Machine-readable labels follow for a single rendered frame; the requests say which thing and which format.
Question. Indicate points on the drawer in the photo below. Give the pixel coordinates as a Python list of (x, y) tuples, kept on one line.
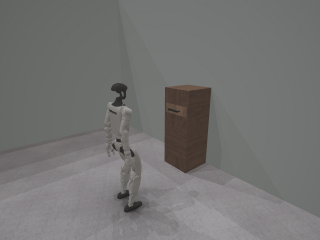
[(183, 110)]

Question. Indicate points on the robot left upper arm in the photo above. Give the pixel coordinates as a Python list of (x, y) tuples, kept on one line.
[(107, 121)]

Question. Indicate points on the right robot foot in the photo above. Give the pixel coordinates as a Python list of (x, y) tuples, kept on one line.
[(128, 208)]

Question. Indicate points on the left robot forearm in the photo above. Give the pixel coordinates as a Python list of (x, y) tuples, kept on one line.
[(108, 131)]

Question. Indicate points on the cabinet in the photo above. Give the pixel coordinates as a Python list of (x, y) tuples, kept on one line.
[(185, 138)]

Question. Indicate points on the left robot hand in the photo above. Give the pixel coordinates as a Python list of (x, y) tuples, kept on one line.
[(109, 146)]

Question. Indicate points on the robot right upper arm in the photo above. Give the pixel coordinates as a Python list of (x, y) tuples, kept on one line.
[(126, 114)]

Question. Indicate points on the right robot hand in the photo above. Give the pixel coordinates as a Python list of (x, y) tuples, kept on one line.
[(129, 161)]

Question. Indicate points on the right robot forearm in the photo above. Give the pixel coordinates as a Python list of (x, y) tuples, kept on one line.
[(125, 144)]

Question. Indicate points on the robot head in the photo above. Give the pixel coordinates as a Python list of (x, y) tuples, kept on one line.
[(119, 88)]

